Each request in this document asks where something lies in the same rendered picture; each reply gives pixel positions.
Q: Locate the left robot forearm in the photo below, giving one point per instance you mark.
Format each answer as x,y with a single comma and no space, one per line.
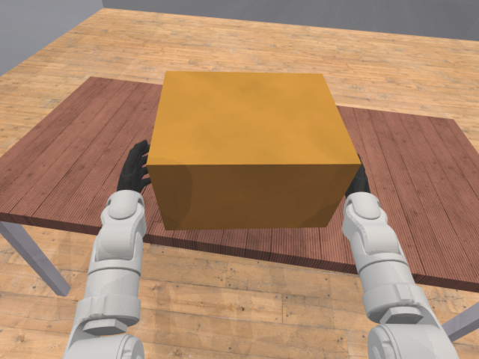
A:
111,302

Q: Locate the right robot forearm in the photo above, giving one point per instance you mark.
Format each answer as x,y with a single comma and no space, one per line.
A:
390,294

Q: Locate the robot left upper arm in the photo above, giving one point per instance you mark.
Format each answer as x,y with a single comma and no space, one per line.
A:
124,346

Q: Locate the robot right hand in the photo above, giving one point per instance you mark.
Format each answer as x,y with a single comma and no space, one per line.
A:
359,183

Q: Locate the robot right upper arm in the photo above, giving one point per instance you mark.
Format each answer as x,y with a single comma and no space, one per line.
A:
408,341

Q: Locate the carton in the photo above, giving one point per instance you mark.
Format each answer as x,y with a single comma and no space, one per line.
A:
236,150

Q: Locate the robot left hand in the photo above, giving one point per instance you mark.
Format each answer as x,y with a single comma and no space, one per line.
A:
133,172

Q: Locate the table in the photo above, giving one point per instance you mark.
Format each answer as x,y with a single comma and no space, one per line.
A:
423,170

